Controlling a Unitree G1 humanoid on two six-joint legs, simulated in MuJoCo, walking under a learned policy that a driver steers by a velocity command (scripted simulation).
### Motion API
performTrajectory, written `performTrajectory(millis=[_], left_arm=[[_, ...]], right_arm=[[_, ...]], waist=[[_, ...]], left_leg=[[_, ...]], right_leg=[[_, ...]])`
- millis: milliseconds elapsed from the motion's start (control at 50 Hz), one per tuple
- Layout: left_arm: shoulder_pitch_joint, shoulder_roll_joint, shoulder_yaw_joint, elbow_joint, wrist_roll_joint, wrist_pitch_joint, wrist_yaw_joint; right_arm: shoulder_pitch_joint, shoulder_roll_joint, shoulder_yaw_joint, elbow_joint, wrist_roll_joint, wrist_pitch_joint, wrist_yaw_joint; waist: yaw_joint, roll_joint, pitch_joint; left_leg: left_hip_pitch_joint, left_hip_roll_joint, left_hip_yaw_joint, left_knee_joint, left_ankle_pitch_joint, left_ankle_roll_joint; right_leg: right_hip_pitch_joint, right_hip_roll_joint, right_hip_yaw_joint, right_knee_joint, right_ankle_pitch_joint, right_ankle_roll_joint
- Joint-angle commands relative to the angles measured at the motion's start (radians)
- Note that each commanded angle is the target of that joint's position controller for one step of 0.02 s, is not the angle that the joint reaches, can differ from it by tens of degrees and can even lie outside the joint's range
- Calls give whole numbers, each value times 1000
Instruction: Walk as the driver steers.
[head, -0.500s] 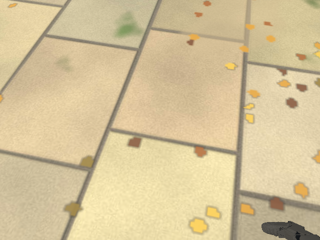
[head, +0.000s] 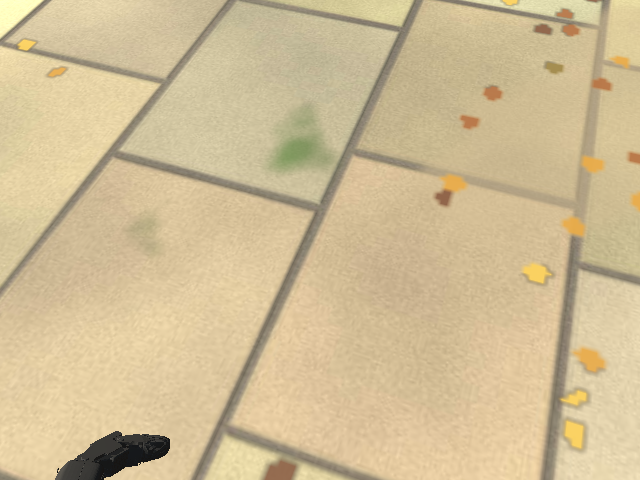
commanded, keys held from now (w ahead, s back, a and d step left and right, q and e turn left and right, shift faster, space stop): w+q+shift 1.00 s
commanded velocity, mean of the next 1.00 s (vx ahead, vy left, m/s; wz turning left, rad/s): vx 1.00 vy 0.00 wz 0.95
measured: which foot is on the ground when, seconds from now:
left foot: up 0.00-0.38, down 0.40-0.84, up 0.86-1.00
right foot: down 0.00-0.40, up 0.42-0.80, down 0.82-1.00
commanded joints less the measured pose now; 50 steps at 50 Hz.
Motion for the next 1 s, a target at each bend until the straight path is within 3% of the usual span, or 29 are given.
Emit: performTrajectory(millis=[20, 40, 60, 120, 260, 280, 320, 360, 380, 400, 420, 440, 460, 480, 500, 520, 560, 620, 680, 740, 780, 800, 820, 840, 860, 880, 900, 920, 1000], left_arm=[[254, 125, 64, 29, -1, 5, 3], [279, 103, 57, 52, 1, 3, 5], [300, 78, 49, 86, -9, -1, 8], [344, 28, 38, 142, -44, -25, -9], [365, 126, 52, 160, -37, -47, 4], [362, 137, 52, 151, -34, -43, 10], [411, 210, 65, 150, -39, -22, 27], [365, 263, 84, 125, -27, 20, 37], [328, 269, 88, 103, -22, 39, 34], [305, 261, 93, 78, -30, 43, 20], [368, 87, 50, 32, -3, 32, 2], [300, 123, 48, -84, -30, 3, 3], [224, 156, 44, -96, -29, -24, 3], [200, 156, 40, -94, -29, -31, 3], [202, 142, 35, -81, -12, -23, 8], [217, 138, 32, -74, 8, -2, 10], [236, 116, 26, -70, 21, 43, 2], [20, 84, 8, -173, -4, 49, -11], [-57, 73, -4, -201, -24, 43, -20], [-98, 104, 1, -230, -33, 36, -16], [44, 177, 30, -191, -38, 33, -2], [193, 220, 52, -161, -43, 28, 13], [417, 263, 74, -111, -37, 24, 34], [609, 316, 91, -74, -4, 19, 53], [455, 381, 104, -97, 16, 21, 37], [310, 248, 92, -133, 4, 29, 28], [263, 175, 72, -128, -6, 34, 24], [274, 147, 66, -99, 0, 35, 20], [368, 104, 51, 21, -33, -2, -1]], right_arm=[[-74, -71, -4, -122, -9, -1, 5], [-119, -54, -4, -129, -26, 9, 16], [-124, -24, 1, -151, -40, 25, 31], [-226, 12, 15, -215, -44, 65, 53], [-472, -25, 43, -331, -43, 71, 94], [-451, -38, 39, -307, -29, 73, 94], [-430, -62, 37, -312, -36, 70, 86], [-200, -123, 9, -249, -33, 66, 63], [9, -170, -19, -187, -34, 60, 48], [87, -209, -55, -146, -16, 64, 24], [-40, -295, -65, -164, -23, 70, 12], [-16, -349, -79, -205, -45, 85, 12], [-13, -305, -78, -202, -50, 83, 0], [-40, -253, -66, -187, -41, 74, -6], [-69, -228, -58, -182, -34, 60, -7], [-94, -196, -46, -192, -25, 40, -10], [-127, -162, -30, -200, -16, 16, -9], [-71, -175, -35, -196, -21, -4, -1], [-16, -191, -46, -186, -14, -2, 11], [5, -205, -54, -178, -10, 2, 6], [-35, -245, -63, -191, -15, 2, -1], [-62, -282, -69, -193, -21, 1, 5], [-124, -259, -62, -207, -27, -7, 12], [-141, -80, -15, -247, -36, -20, 5], [15, -34, 14, -307, 23, -12, 4], [-71, -123, 11, -260, -17, 10, -7], [-139, -154, 1, -263, -37, 22, 7], [-177, -149, 0, -265, -45, 32, 22], [-290, -55, 31, -353, -52, 77, 67]], waist=[[155, -81, -166], [152, -46, -122], [122, -92, -103], [99, -94, -18], [78, -37, 109], [73, -42, 51], [32, -91, 43], [-93, -128, -80], [-176, -111, -171], [-187, 15, -209], [6, 233, -123], [-16, 178, -319], [-16, 16, -211], [31, -75, -88], [81, -121, -35], [117, -142, -1], [156, -129, -15], [99, -76, 60], [35, -9, 24], [12, 25, -7], [84, 24, -101], [178, 21, -187], [302, 16, -276], [328, -190, -397], [152, -501, -491], [161, -252, -310], [160, -129, -200], [156, -36, -136], [112, -83, -22]], left_leg=[[-600, 113, 29, 315, 164, 21], [-575, 137, 28, 284, 172, 14], [-559, 154, 35, 272, 180, 4], [-625, 198, 58, 252, 227, -7], [-555, 140, 240, -193, 481, 33], [-456, 80, 282, -224, 493, 53], [-406, 24, 337, -272, 393, 83], [-171, -29, 319, -288, 287, 119], [52, -50, 269, -339, 239, 151], [266, -51, 163, -442, 177, 177], [370, 156, -194, -410, 354, 245], [554, 270, -634, -648, 119, 408], [463, 310, -698, -802, -8, 358], [310, 284, -633, -828, 38, 315], [170, 238, -545, -827, 141, 283], [36, 185, -452, -803, 316, 262], [-99, 120, -356, -851, 245, 251], [-235, 61, -301, -888, 365, 229], [-157, 32, -276, -844, 579, 166], [-35, 62, -311, -793, 687, 122], [21, 57, -320, -637, 902, 66], [10, 47, -305, -435, 988, 45], [-125, 6, -268, -166, 904, 26], [-325, -64, -184, 201, 154, 31], [-579, -109, -72, 390, -99, 6], [-651, -2, -42, 417, 40, 12], [-643, 42, -8, 359, 119, 3], [-620, 76, 7, 328, 139, -6], [-671, 163, 19, 283, 165, -17]], right_leg=[[607, -341, 516, -377, -430, -111], [538, -297, 377, -377, -242, -88], [480, -272, 294, -396, -193, -76], [419, -239, 86, -427, 33, -36], [421, -176, -228, -531, 440, -8], [466, -145, -267, -500, 683, 5], [567, -204, -274, -341, 1137, 16], [584, -241, -252, -42, 1251, -8], [501, -256, -222, 243, 1179, -34], [296, -134, -224, 621, 648, -13], [-108, 13, -154, 979, -370, 23], [-332, 71, 65, 1083, -362, 44], [-411, 2, 133, 992, -297, 35], [-381, -36, 137, 869, -241, 30], [-309, -58, 135, 802, -234, 36], [-217, -82, 137, 739, -233, 49], [-141, -112, 123, 625, -259, 84], [-95, -100, 76, 334, -57, 102], [-17, -40, 55, 105, 199, 69], [64, 7, 67, -47, 224, 40], [269, 60, 79, -89, 118, 25], [434, 68, 68, -80, 23, 14], [682, 5, 103, -52, -68, -2], [909, -259, 371, -74, -410, -16], [962, -477, 1006, -355, -654, -121], [790, -408, 936, -387, -804, -134], [663, -357, 713, -361, -658, -125], [565, -320, 561, -361, -454, -118], [431, -274, 229, -424, -98, -76]])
